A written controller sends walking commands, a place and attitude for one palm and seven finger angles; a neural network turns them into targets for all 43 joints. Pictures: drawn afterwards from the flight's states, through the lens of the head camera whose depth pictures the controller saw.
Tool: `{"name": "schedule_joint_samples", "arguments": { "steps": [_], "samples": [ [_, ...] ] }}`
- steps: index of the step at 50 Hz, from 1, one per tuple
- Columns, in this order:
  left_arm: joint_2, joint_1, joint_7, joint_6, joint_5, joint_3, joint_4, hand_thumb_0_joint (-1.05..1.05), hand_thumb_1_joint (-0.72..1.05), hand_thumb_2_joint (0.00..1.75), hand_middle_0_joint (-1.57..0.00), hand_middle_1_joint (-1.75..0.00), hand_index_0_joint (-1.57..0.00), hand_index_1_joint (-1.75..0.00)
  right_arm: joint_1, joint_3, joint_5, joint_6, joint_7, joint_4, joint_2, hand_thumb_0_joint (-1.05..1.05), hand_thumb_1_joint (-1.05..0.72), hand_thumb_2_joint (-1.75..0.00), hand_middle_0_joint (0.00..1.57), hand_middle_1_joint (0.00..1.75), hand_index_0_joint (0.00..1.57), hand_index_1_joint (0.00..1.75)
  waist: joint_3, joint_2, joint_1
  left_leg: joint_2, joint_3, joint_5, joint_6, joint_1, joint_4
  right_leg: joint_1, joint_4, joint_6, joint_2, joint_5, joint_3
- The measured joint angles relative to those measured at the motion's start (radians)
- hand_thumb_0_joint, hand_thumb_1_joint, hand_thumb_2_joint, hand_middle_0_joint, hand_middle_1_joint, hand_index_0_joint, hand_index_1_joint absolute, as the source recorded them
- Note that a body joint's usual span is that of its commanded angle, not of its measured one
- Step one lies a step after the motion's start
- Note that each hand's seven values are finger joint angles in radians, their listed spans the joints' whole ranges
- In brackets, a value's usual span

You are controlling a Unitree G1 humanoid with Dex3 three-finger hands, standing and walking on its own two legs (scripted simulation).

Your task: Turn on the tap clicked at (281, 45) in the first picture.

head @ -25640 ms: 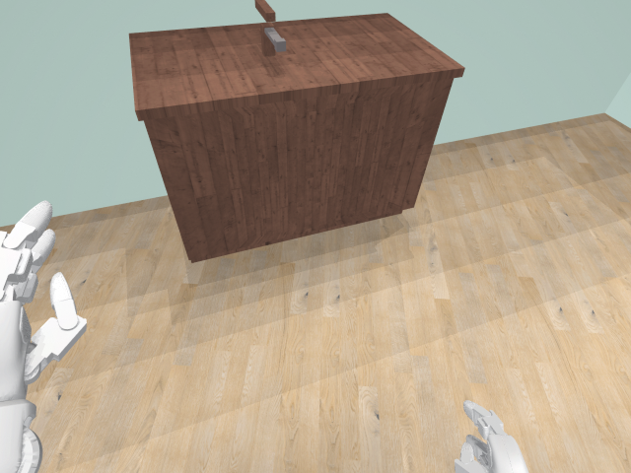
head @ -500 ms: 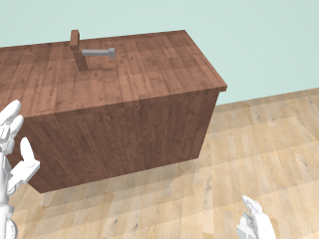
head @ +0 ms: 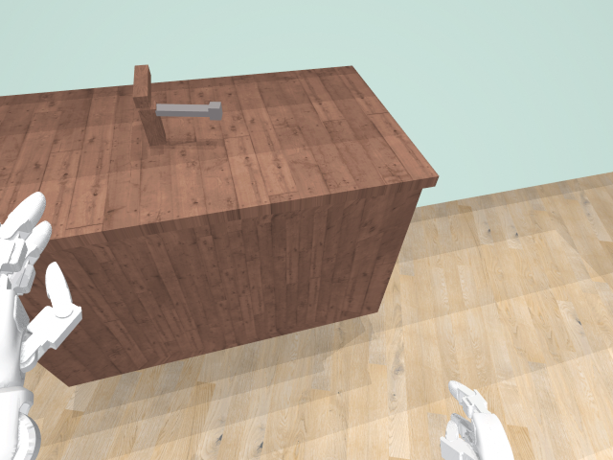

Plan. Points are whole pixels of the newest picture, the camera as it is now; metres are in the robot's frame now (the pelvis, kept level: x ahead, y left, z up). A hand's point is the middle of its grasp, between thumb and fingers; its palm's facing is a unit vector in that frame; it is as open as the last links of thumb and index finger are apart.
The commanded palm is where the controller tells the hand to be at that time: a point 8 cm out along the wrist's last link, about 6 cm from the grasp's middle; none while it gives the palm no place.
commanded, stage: stand and check the lever's angle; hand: left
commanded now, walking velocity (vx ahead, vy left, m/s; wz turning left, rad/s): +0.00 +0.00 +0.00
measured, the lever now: (215, 110) +0.77 +0.25 +0.04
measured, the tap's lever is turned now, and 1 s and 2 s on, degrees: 76 76 76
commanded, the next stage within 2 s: stand and wait in 0.24 s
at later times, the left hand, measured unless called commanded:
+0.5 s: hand (87, 309) +0.22 +0.23 +0.15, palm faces +0.40 -0.85 -0.34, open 7.4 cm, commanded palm +0.17 +0.27 +0.17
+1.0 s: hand (84, 309) +0.22 +0.24 +0.16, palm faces +0.40 -0.85 -0.34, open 7.4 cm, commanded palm +0.17 +0.27 +0.17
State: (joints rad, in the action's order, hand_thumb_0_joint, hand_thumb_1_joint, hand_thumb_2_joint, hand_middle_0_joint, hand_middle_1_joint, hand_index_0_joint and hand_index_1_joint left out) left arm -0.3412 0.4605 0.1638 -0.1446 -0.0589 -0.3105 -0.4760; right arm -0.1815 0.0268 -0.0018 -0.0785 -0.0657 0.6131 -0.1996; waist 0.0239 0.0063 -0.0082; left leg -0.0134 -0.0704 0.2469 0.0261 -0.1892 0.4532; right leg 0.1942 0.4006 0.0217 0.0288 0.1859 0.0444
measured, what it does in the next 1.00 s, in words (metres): stands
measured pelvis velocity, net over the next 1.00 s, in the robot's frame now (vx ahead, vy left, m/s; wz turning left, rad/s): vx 0.00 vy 0.00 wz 0.00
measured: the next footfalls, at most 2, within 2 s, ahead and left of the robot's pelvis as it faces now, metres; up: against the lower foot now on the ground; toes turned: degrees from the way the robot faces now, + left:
none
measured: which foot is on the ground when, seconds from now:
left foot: down 0.00-1.00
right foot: down 0.00-1.00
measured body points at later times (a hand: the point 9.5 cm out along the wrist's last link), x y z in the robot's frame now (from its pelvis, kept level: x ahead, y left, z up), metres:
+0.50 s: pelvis +0.00 -0.01 +0.00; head +0.01 -0.01 +0.45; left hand +0.19 +0.28 +0.17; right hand +0.18 -0.24 -0.08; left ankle +0.00 +0.10 -0.74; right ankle +0.02 -0.14 -0.74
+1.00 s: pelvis +0.00 +0.00 +0.00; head +0.01 -0.01 +0.45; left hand +0.19 +0.28 +0.17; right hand +0.18 -0.24 -0.08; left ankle +0.00 +0.10 -0.74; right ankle +0.02 -0.14 -0.74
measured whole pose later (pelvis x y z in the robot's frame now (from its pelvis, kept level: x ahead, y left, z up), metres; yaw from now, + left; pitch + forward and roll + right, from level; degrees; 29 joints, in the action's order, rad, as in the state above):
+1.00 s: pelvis +0.00 +0.00 +0.00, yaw +0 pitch -1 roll -1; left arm -0.33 0.47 0.16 -0.13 -0.06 -0.30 -0.45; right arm -0.18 0.02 0.00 -0.06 -0.08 0.61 -0.21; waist 0.01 -0.02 -0.01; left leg -0.02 -0.07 0.25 0.02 -0.18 0.44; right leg 0.18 0.38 0.02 0.02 0.18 0.04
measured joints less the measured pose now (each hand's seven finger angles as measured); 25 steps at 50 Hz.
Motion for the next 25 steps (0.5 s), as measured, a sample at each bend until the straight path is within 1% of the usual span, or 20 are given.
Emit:
{"name": "schedule_joint_samples", "arguments": {
  "steps": [11, 25],
  "samples": [
    [0.004, 0.008, 0.002, -0.001, 0.000, 0.004, 0.007, 0.02, 0.89, 0.90, -0.21, -0.30, -0.21, -0.31, -0.007, -0.014, -0.002, 0.004, -0.006, 0.002, -0.012, 0.02, -0.91, -0.90, 0.20, 0.30, 0.20, 0.30, -0.004, -0.009, 0.006, -0.005, 0.001, 0.004, -0.004, 0.001, 0.000, -0.002, -0.003, -0.004, -0.005, 0.003, 0.001],
    [0.013, 0.008, 0.001, 0.011, -0.001, 0.010, 0.024, 0.02, 0.89, 0.90, -0.21, -0.30, -0.21, -0.31, -0.002, -0.009, -0.002, 0.009, -0.008, 0.005, -0.007, 0.02, -0.91, -0.90, 0.20, 0.30, 0.20, 0.30, -0.013, -0.030, 0.000, -0.013, 0.002, 0.005, -0.010, 0.001, -0.002, -0.003, -0.010, -0.009, -0.014, 0.002, 0.001]
  ]
}}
